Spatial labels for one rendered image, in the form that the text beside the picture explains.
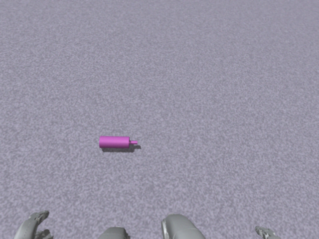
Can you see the right robot hand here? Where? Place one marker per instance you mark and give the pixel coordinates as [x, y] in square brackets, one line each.
[266, 233]

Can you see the bottle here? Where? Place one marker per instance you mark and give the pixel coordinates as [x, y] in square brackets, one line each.
[115, 142]

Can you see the left robot hand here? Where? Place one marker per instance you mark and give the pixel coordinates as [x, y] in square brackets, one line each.
[28, 229]

